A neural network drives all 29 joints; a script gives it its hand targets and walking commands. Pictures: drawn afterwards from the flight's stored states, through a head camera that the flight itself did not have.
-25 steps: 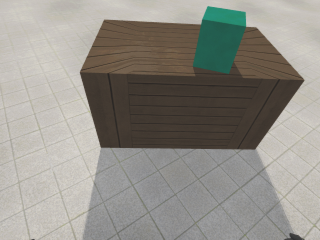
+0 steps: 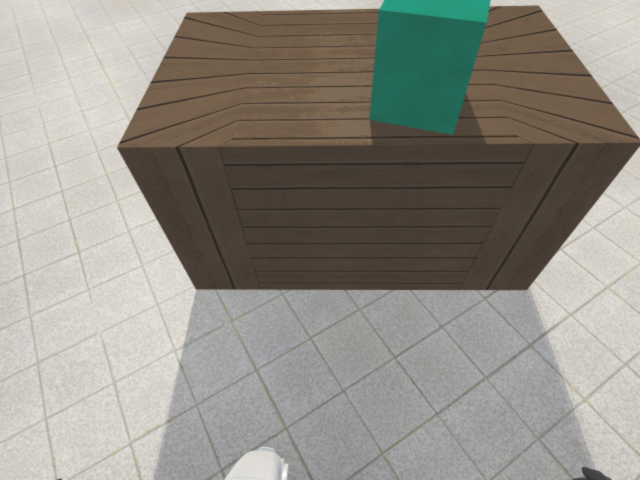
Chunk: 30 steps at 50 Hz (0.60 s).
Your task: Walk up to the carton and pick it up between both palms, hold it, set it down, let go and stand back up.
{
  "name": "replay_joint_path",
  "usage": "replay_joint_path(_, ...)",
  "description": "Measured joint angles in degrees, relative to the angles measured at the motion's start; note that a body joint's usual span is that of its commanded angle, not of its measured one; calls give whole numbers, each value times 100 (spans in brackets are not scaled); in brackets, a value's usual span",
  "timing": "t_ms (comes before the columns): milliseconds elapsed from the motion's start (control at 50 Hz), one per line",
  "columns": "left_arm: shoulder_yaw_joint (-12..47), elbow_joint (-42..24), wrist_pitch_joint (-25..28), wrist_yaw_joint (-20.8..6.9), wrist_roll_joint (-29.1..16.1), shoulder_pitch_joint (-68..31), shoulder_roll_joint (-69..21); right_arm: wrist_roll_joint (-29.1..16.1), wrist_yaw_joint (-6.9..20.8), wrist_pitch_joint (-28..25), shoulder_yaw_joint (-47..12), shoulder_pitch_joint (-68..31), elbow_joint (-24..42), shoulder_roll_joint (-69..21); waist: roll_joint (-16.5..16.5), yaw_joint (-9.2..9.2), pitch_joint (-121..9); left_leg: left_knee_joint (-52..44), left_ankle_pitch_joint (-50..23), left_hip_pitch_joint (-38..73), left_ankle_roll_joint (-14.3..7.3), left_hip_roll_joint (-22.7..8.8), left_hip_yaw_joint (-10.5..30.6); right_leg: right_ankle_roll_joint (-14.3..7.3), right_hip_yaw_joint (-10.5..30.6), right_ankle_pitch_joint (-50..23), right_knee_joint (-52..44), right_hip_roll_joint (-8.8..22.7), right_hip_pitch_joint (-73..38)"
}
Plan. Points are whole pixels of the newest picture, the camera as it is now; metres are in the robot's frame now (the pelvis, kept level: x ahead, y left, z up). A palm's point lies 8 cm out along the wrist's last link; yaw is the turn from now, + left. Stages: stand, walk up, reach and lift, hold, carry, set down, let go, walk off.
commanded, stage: walk up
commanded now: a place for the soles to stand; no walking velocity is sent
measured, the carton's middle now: (427, 54) +0.97 -0.18 +0.01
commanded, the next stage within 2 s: none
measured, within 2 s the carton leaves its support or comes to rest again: neither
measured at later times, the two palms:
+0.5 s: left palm (94, 432) +0.19 +0.33 -0.11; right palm out of the picture +0.14 -0.35 -0.05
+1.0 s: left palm (161, 391) +0.23 +0.24 -0.07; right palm out of the picture +0.24 -0.45 -0.09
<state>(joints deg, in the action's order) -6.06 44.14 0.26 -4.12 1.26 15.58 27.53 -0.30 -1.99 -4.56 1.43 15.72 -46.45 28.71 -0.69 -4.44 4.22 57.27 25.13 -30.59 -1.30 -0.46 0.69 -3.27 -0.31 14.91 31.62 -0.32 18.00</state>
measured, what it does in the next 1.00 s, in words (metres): walks ahead: left foot, then right foot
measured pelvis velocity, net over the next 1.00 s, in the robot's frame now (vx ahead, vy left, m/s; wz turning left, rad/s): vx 0.16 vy -0.11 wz -0.03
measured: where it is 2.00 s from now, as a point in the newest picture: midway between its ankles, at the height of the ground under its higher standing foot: (403, 466)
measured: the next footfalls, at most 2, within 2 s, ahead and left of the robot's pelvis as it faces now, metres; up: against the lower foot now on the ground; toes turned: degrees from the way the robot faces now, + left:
left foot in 0.28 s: +0.15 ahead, +0.13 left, +0.00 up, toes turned +1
right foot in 0.70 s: +0.22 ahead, -0.19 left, +0.00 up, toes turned -2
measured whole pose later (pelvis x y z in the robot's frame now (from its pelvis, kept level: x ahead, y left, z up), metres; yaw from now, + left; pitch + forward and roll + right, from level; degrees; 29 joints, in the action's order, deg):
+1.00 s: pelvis +0.16 -0.11 +0.00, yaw -2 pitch +1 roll +3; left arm -6.1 41.1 -1.0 -4.0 1.3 15.6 27.9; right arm -0.3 -2.8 -4.6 1.4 18.2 -46.4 28.5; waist -1.7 -4.2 5.7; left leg 54.9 25.7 -30.9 -1.5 0.5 1.7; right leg -3.4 -0.2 15.5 33.3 -0.5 19.0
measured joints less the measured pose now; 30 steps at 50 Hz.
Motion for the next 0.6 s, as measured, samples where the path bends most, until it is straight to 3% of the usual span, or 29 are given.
replay_joint_path(180,15,-55,-2,6,0,1,-1,0,0,0,0,-180,0,1,21,-45,-4,-976,-204,79,0,0,-22,-33,-4,253,-50,-189,-330)
replay_joint_path(240,18,-135,-38,6,0,0,-2,0,0,0,1,-171,2,4,-1,-18,-10,-1693,-489,425,1,1,-151,-15,-12,426,102,-216,-362)
replay_joint_path(300,23,-212,-89,3,1,-1,-5,22,-18,-36,1,-126,0,-20,-122,114,92,-2302,-1399,1017,0,93,-287,11,3,862,907,-128,-360)
replay_joint_path(360,97,-215,-211,-4,1,-1,-20,53,-63,-57,2,68,-3,-31,-218,270,74,-2149,-1016,1421,-32,102,-291,12,67,1032,2353,-118,-83)
replay_joint_path(400,79,-227,-241,-19,0,0,2,53,-69,-56,1,164,-1,-30,-218,340,67,-2207,-870,1618,-55,-43,-252,48,85,1043,2822,-115,177)
replay_joint_path(600,-3,-233,-284,-194,0,2,41,54,-69,-70,0,405,1,-29,-531,494,64,-2338,-669,1757,-55,-320,-172,207,244,827,1821,227,558)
